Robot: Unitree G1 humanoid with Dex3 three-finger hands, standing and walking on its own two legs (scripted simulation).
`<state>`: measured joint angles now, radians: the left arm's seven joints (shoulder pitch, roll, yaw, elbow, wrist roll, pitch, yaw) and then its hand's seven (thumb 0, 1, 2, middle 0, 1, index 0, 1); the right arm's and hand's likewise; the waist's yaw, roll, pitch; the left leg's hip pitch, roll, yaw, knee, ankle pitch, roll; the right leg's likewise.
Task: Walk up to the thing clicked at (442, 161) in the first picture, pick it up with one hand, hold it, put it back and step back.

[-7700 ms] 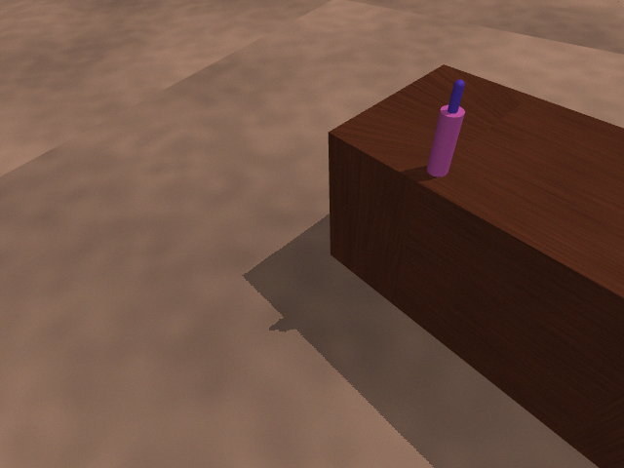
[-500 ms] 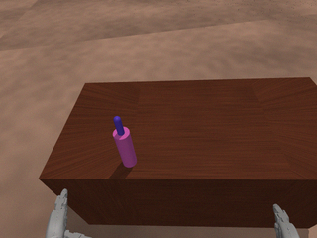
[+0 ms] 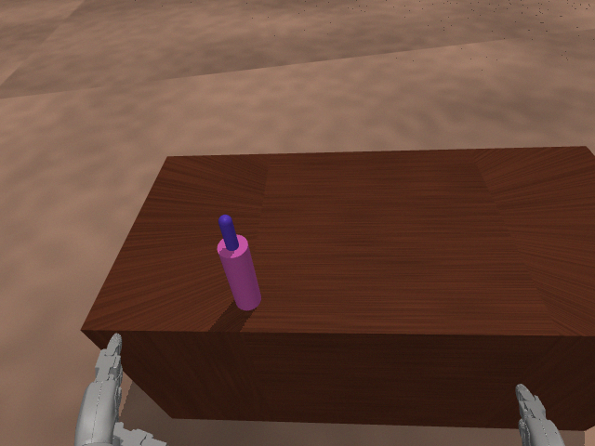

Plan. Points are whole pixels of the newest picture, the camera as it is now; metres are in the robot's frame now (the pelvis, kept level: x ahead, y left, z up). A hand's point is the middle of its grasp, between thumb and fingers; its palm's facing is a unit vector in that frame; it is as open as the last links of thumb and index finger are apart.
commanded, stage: go down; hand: left
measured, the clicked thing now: (237, 263) +0.44 +0.18 -0.05
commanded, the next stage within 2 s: none
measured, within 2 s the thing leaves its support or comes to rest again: neither
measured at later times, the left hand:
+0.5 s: hand (133, 339) +0.26 +0.30 +0.00, palm faces +0.26 -0.95 -0.15, open 17.5 cm
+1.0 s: hand (124, 311) +0.30 +0.32 +0.00, palm faces +0.19 -0.98 -0.05, open 17.3 cm
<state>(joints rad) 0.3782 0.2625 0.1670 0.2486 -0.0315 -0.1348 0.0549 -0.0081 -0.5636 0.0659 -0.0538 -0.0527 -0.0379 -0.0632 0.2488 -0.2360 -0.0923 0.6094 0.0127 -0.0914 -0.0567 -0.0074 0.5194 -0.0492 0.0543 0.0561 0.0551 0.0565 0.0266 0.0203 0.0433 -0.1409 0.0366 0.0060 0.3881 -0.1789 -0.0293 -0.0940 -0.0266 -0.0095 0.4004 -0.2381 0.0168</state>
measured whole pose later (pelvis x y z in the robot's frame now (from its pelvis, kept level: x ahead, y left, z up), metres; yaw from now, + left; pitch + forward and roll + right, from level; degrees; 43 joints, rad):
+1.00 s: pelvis +0.00 +0.02 -0.04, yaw +0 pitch +8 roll -1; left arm -0.16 0.47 0.50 0.75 -0.24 -0.38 -0.41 -0.01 -0.51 0.06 -0.06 -0.06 -0.06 -0.05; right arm 0.30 -0.24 -0.04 0.46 0.01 -0.12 -0.04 -0.01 0.47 -0.06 0.05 0.05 0.06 0.05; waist -0.03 -0.03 -0.08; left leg -0.58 0.04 -0.01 0.81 -0.36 -0.01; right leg -0.50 -0.02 -0.01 0.77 -0.40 0.03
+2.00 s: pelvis -0.01 +0.02 -0.07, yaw -1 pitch +15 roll -3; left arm -0.44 0.70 0.66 0.95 -0.25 -0.29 -0.58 -0.01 -0.60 0.07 -0.06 -0.06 -0.06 -0.06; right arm 0.37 -0.27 0.03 0.28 0.00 -0.17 -0.05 -0.01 0.52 -0.05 0.05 0.05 0.06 0.06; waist -0.10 -0.03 -0.14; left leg -0.86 0.06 -0.03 1.04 -0.45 -0.01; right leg -0.77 0.00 -0.02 0.97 -0.47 0.04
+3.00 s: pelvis -0.01 +0.02 -0.07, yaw +0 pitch +16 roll -3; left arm -0.47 0.73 0.67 0.98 -0.24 -0.29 -0.60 -0.01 -0.61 0.05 -0.07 -0.06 -0.07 -0.06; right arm 0.34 -0.27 0.02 0.31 -0.01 -0.17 -0.07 -0.01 0.51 -0.05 0.05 0.05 0.06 0.06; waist -0.11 -0.03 -0.14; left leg -0.90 0.06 -0.04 1.06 -0.45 -0.01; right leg -0.80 0.00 -0.03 0.99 -0.47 0.03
